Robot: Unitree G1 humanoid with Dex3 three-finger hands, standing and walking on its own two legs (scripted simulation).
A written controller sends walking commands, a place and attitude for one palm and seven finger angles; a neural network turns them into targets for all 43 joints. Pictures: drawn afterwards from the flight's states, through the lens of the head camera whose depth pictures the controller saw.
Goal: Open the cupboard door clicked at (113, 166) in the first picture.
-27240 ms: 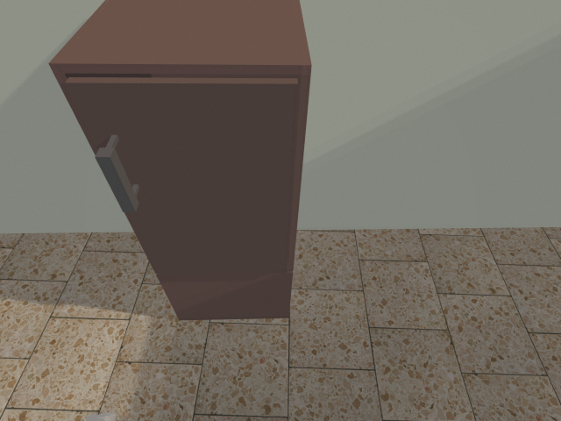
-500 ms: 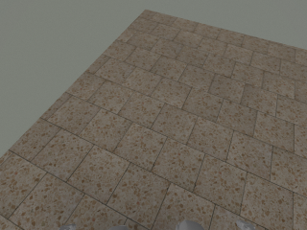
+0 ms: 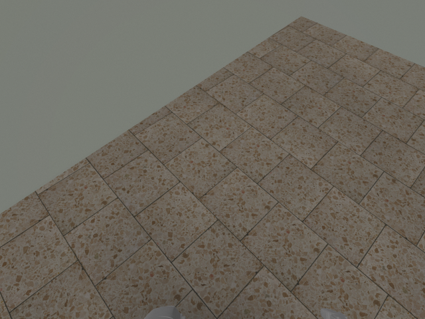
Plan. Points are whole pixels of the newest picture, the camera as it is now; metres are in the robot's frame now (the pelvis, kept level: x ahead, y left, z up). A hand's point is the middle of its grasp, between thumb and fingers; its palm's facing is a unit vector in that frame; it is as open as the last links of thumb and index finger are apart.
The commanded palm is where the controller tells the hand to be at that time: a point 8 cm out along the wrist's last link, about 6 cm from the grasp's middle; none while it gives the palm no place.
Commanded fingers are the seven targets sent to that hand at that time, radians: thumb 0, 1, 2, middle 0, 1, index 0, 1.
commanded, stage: turn to face it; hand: left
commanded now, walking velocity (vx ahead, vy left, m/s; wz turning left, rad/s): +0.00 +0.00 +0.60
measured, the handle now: out of the picture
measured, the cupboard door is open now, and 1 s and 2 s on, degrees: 50 50 50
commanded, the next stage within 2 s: none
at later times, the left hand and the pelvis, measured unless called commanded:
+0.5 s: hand out of the picture +0.05 +0.18 -0.14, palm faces +0.27 -0.92 -0.29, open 7.4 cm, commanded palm none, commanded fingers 0.00 0.90 0.90 -0.20 -0.30 -0.20 -0.30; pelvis +0.00 -0.04 +0.00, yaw +16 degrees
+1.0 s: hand out of the picture -0.05 +0.20 -0.16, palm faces +0.56 -0.79 -0.26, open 7.4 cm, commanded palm none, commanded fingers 0.00 0.90 0.90 -0.20 -0.30 -0.20 -0.30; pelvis -0.01 -0.03 +0.00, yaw +33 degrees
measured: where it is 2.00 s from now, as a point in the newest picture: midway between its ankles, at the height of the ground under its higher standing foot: outside the picture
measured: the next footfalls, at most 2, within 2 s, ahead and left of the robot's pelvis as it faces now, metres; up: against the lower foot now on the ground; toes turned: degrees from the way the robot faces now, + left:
left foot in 0.04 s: +0.04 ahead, +0.12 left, +0.00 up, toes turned +8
right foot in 0.40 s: +0.07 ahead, -0.14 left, +0.00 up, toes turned +9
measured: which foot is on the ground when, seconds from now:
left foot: up 0.00-0.02, down 0.04-0.40, up 0.42-0.74, down 0.76-1.00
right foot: down 0.00-0.04, up 0.06-0.38, down 0.40-0.76, up 0.78-1.00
